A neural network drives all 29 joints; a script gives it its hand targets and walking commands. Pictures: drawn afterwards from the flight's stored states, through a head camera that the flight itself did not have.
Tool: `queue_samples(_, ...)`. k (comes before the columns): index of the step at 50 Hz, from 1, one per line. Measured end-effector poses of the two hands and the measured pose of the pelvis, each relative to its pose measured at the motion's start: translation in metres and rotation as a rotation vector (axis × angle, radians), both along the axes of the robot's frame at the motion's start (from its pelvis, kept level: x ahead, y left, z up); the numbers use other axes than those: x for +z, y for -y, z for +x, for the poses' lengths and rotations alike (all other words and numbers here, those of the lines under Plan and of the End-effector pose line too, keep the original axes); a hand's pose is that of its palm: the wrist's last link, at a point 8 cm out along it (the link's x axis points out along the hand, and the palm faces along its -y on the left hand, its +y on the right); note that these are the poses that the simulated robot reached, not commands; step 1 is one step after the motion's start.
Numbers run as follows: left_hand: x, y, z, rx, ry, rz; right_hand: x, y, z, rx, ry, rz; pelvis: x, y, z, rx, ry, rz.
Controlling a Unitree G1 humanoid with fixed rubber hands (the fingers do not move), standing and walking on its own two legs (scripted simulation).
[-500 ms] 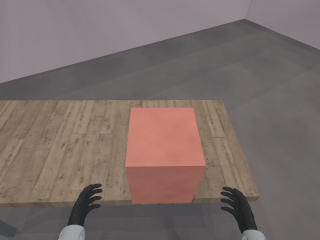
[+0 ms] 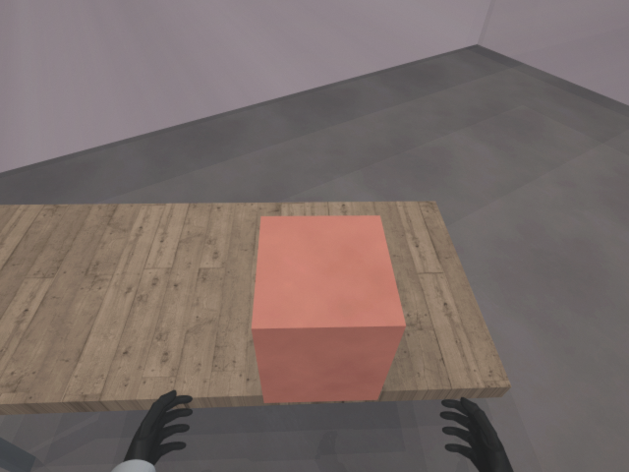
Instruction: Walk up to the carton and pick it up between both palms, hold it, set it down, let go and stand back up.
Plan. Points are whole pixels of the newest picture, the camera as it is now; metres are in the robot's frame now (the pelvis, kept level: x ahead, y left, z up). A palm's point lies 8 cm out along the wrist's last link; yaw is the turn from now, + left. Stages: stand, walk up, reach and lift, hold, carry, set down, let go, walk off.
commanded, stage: set down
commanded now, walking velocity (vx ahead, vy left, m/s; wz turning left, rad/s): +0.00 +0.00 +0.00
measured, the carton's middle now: (321, 311) +0.40 +0.01 -0.08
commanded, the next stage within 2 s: let go in 0.14 s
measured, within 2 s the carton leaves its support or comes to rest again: neither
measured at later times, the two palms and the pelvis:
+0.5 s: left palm (140, 464) +0.16 +0.24 -0.08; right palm out of the picture +0.15 -0.22 -0.08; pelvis -0.01 +0.00 +0.00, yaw -1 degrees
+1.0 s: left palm out of the picture +0.10 +0.26 -0.10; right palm out of the picture +0.09 -0.24 -0.11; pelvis +0.00 +0.01 -0.01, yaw +2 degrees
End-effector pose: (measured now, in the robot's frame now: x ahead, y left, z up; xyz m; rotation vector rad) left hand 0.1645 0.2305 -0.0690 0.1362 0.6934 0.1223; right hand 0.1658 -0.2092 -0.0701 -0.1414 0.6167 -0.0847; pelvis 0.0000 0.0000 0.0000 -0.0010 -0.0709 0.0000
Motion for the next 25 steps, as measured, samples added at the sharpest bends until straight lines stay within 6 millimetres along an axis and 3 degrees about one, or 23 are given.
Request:
queue_samples(13,-0.009,-0.006,-0.015,-0.004,-0.120,0.027,-0.008,0.010,-0.019,0.008,-0.096,-0.031,0.000,-0.003,-0.008,-0.006,-0.001,0.001)
queue_samples(25,-0.008,-0.005,-0.006,-0.018,-0.119,0.031,-0.008,0.012,-0.020,0.009,-0.097,-0.032,-0.001,-0.004,-0.008,-0.009,-0.012,0.001)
